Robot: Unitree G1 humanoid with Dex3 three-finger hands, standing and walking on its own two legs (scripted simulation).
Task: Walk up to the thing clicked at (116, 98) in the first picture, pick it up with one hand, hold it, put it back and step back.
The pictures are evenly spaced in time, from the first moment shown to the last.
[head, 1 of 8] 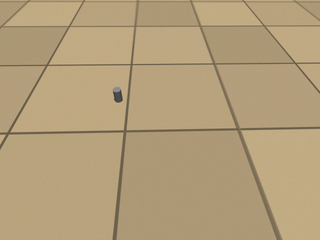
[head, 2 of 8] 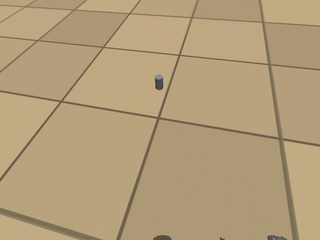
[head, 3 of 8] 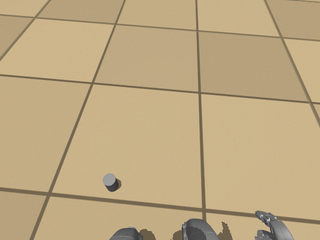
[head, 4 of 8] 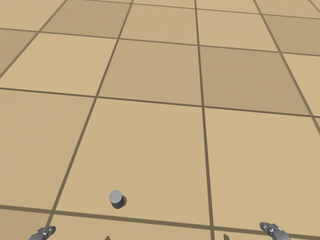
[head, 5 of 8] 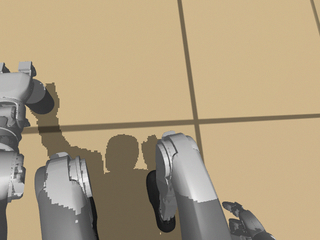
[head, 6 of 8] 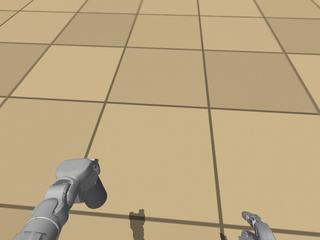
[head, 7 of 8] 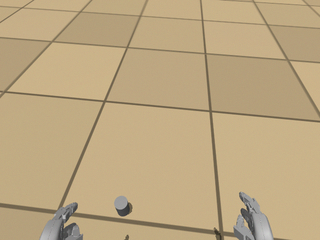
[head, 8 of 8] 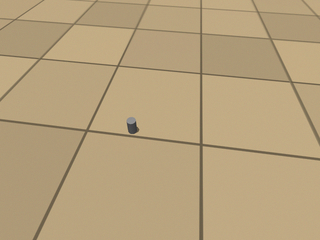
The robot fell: no
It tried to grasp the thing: yes
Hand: left
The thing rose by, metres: 0.60
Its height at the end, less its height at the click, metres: +0.00
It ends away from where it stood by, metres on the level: 0.03
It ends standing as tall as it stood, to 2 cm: yes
